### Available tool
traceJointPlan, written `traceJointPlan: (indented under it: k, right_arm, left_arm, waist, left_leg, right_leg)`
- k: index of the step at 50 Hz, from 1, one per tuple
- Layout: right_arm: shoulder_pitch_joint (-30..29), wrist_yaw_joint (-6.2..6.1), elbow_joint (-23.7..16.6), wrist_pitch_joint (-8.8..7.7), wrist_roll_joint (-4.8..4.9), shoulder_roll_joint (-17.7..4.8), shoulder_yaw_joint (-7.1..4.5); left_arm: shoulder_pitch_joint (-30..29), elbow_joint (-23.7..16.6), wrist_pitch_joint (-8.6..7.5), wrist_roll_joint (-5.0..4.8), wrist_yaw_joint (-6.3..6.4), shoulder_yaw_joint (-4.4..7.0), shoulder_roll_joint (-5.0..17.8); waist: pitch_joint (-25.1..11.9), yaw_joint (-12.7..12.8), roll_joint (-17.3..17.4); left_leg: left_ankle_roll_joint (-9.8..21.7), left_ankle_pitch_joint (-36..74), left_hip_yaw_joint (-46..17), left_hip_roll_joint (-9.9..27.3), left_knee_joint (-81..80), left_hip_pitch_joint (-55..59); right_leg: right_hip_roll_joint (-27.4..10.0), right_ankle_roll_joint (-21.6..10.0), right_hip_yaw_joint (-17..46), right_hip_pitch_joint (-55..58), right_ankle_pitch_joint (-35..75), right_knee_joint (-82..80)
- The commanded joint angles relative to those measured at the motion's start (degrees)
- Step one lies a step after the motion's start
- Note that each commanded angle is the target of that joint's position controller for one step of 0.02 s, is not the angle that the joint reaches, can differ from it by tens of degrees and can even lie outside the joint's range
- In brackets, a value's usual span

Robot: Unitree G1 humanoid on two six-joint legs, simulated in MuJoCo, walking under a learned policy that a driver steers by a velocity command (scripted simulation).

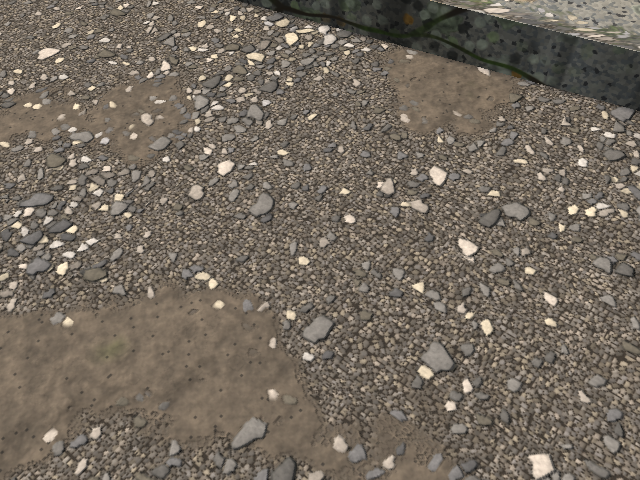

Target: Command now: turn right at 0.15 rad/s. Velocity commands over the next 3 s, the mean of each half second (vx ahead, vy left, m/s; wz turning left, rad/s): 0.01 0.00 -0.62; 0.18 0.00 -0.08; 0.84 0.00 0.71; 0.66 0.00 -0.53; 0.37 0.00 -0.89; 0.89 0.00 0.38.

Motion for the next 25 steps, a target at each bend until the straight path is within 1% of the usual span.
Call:
traceJointPlan:
  k: [1, 2, 3, 4, 5, 6, 7, 8, 9, 10, 11, 12, 13, 15, 16, 18, 20, 21, 23, 24, 25]
  right_arm:
    - [1.1, 0.06, -2.6, -1.47, 0.61, -4.0, -1.27]
    - [2.3, 0.13, -1.8, -1.67, 0.89, -4.3, -1.53]
    - [4.4, 0.19, -0.7, -1.91, 0.98, -4.2, -1.75]
    - [6.0, 0.17, 0.2, -2.10, 0.97, -4.6, -2.08]
    - [7.7, -0.10, 0.6, -2.17, 0.39, -6.9, -2.74]
    - [9.1, -0.18, 1.5, -1.94, -1.80, -11.8, -4.01]
    - [5.1, 0.07, 0.5, -2.13, -3.43, -11.1, -4.04]
    - [1.2, -0.33, -0.8, -2.64, -3.53, -7.4, -2.78]
    - [-3.1, -0.80, -1.8, -3.05, -2.72, -4.6, -1.92]
    - [-5.7, -1.05, -2.3, -3.37, -1.51, -3.3, -1.53]
    - [-6.2, -1.19, -2.2, -3.49, -0.78, -2.9, -1.26]
    - [-5.9, -1.38, -2.0, -3.33, -0.73, -3.0, -1.25]
    - [-4.7, -1.57, -1.6, -3.05, -0.81, -3.2, -1.41]
    - [-1.5, -1.92, -0.5, -2.35, -0.92, -4.2, -1.89]
    - [-0.5, -1.91, -0.1, -2.05, -0.94, -5.2, -2.27]
    - [0.0, -1.48, 0.2, -1.78, -0.71, -7.6, -3.22]
    - [-0.7, -0.71, 0.3, -1.96, -0.06, -9.4, -4.01]
    - [-1.0, -0.26, 0.5, -2.26, 0.51, -9.8, -4.30]
    - [-1.8, 0.58, 0.8, -3.06, 1.86, -9.7, -4.62]
    - [-2.3, 0.85, 1.2, -3.39, 2.43, -9.0, -4.60]
    - [0.5, 1.32, 2.6, -3.87, 2.27, -7.0, -4.24]
  left_arm:
    - [-1.1, -4.1, -0.02, -0.68, -0.17, 3.67, 12.6]
    - [-0.7, -4.2, 0.04, -1.11, -0.06, 3.84, 12.8]
    - [-1.0, -4.2, 0.13, -1.90, 0.13, 4.01, 12.8]
    - [-0.5, -4.0, 0.09, -2.61, 0.41, 4.05, 12.4]
    - [0.5, -3.9, -0.18, -2.67, 0.63, 3.83, 11.0]
    - [-2.4, -6.3, -0.83, -2.64, 0.58, 3.37, 8.6]
    - [-2.3, -6.7, -1.58, -2.37, 0.47, 4.04, 10.2]
    - [-0.3, -5.5, -1.53, -1.75, 0.39, 5.28, 12.8]
    - [2.9, -3.4, -0.65, -1.93, 0.53, 5.64, 12.4]
    - [5.5, -2.1, 0.47, -1.72, 0.92, 5.54, 11.2]
    - [6.3, -1.9, 1.26, -1.54, 0.95, 5.22, 10.1]
    - [5.7, -2.6, 1.69, -1.61, 0.79, 4.85, 9.2]
    - [3.8, -3.9, 1.80, -1.81, 0.51, 4.44, 8.5]
    - [-0.6, -6.5, 1.65, -1.91, -0.42, 3.45, 7.1]
    - [-1.8, -7.5, 1.56, -1.82, -1.03, 2.99, 6.4]
    - [-2.8, -9.2, 1.44, -1.62, -2.20, 2.43, 5.9]
    - [-1.9, -9.7, 1.59, -1.69, -2.80, 2.82, 7.3]
    - [-1.4, -9.9, 1.88, -1.72, -2.94, 3.15, 8.0]
    - [0.0, -9.9, 2.73, -1.74, -3.05, 3.84, 8.8]
    - [2.5, -9.3, 2.94, -1.72, -2.81, 4.45, 9.3]
    - [7.6, -7.7, 2.83, -1.34, -1.83, 5.88, 12.0]
  waist:
    - [-7.3, -0.4, -13.7]
    - [-7.6, -1.2, -13.3]
    - [-7.7, -2.7, -12.7]
    - [-8.0, -3.7, -12.1]
    - [-9.5, -3.9, -9.8]
    - [-8.2, -4.4, 5.6]
    - [-6.7, -4.5, 13.6]
    - [-6.6, -2.9, 9.3]
    - [-6.2, -0.7, 7.0]
    - [-5.8, 0.1, 6.9]
    - [-4.8, 0.0, 7.3]
    - [-4.0, -0.3, 7.2]
    - [-3.4, -1.3, 7.2]
    - [-3.6, -4.1, 7.1]
    - [-4.2, -4.9, 7.4]
    - [-5.0, -5.4, 7.7]
    - [-5.5, -4.8, 8.1]
    - [-5.6, -4.4, 8.5]
    - [-6.0, -3.0, 8.4]
    - [-6.7, -1.1, 7.2]
    - [-9.3, 1.0, 1.6]
  left_leg:
    - [0.8, 2.2, 2.7, -1.9, -14.1, 3.3]
    - [2.0, 4.8, 2.1, -2.4, -18.9, 5.2]
    - [3.6, 8.6, 2.3, -2.9, -25.4, 8.7]
    - [5.5, 12.4, 2.2, -2.1, -30.8, 14.3]
    - [7.8, 14.5, -0.8, 3.3, -31.2, 22.5]
    - [14.1, 13.2, -11.7, 14.5, -32.5, 23.7]
    - [20.1, 23.7, -19.6, 24.1, -36.1, 18.6]
    - [20.6, 30.2, -16.7, 24.6, -35.4, 16.5]
    - [17.7, 32.5, -10.8, 20.6, -34.4, 15.4]
    - [15.7, 33.8, -6.5, 18.0, -33.5, 16.1]
    - [15.4, 37.3, -3.2, 17.2, -33.1, 15.9]
    - [15.4, 38.4, -0.2, 16.1, -33.2, 15.4]
    - [15.8, 37.6, 1.7, 15.5, -33.5, 16.3]
    - [16.5, 37.1, 3.2, 16.2, -32.8, 20.6]
    - [16.8, 37.4, 3.8, 17.0, -32.4, 21.7]
    - [17.1, 38.7, 5.1, 19.0, -31.8, 21.3]
    - [16.5, 40.8, 7.1, 20.0, -30.6, 19.3]
    - [15.9, 41.6, 7.9, 20.5, -29.5, 19.0]
    - [13.7, 41.8, 9.6, 21.2, -25.6, 18.6]
    - [11.3, 41.1, 12.2, 20.2, -20.7, 16.4]
    - [7.5, 38.4, 15.8, 16.6, -10.6, 10.8]
  right_leg:
    - [-10.2, -10.8, 18.9, 8.7, -5.0, -9.3]
    - [-10.5, -10.5, 21.0, 8.7, -6.1, -9.3]
    - [-10.0, -9.5, 21.9, 7.3, -7.7, -9.3]
    - [-8.7, -7.6, 21.4, 3.8, -10.1, -8.9]
    - [-6.5, -4.5, 19.1, -2.9, -15.4, -6.1]
    - [-0.3, -0.6, 8.0, -14.4, -20.3, 5.0]
    - [2.5, 1.9, 0.2, -18.0, -25.9, 19.2]
    - [-0.4, 3.6, 0.3, -17.4, -25.2, 31.0]
    - [-0.6, 4.4, -0.2, -16.6, -22.4, 36.4]
    - [-1.1, 5.3, -0.6, -17.9, -19.2, 40.8]
    - [-2.0, 6.2, -1.3, -19.1, -17.2, 44.6]
    - [-2.9, 6.9, -2.8, -19.5, -15.2, 45.1]
    - [-3.9, 7.5, -4.2, -20.4, -13.0, 42.7]
    - [-5.6, 8.2, -5.8, -21.5, -10.6, 35.3]
    - [-6.2, 8.2, -6.5, -20.2, -10.9, 31.9]
    - [-7.1, 7.0, -8.1, -16.2, -12.7, 26.0]
    - [-6.3, 5.4, -10.6, -10.9, -13.3, 21.1]
    - [-5.9, 4.5, -11.4, -9.1, -13.1, 18.7]
    - [-4.8, 2.2, -12.4, -4.5, -11.4, 12.2]
    - [-3.5, 0.5, -13.0, 1.2, -7.1, 6.2]
    - [-1.9, -2.4, -10.3, 12.0, 1.7, 0.1]
Next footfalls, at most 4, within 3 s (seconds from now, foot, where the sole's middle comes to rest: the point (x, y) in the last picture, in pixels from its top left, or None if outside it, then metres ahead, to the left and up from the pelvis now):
0.10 left None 0.03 0.12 -0.77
0.50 right None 0.01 -0.15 -0.77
1.12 left None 0.21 0.05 -0.77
1.56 right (411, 384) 0.67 -0.12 -0.77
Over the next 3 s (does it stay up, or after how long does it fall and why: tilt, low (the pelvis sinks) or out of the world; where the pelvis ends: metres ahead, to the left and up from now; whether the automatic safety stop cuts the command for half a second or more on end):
stays up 1.24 -0.38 -0.02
